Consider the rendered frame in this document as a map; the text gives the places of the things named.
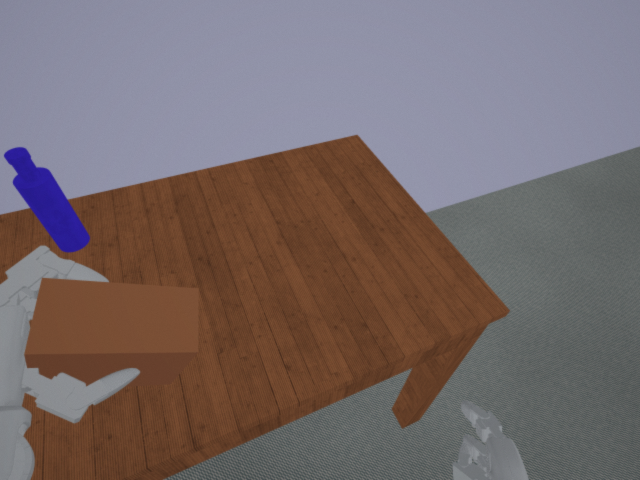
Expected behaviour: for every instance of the table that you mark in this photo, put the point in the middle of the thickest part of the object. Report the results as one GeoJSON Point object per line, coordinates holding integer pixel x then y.
{"type": "Point", "coordinates": [319, 276]}

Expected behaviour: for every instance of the robot left forearm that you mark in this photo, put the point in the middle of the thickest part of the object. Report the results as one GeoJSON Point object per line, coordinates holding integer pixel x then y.
{"type": "Point", "coordinates": [17, 459]}

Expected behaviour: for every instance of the sponge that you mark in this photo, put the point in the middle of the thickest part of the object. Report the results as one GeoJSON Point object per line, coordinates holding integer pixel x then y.
{"type": "Point", "coordinates": [90, 329]}

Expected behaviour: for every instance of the robot right hand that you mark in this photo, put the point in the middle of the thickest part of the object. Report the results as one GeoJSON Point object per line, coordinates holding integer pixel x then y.
{"type": "Point", "coordinates": [499, 460]}

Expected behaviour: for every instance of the robot left hand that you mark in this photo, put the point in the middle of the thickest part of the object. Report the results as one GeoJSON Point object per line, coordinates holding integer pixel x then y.
{"type": "Point", "coordinates": [63, 395]}

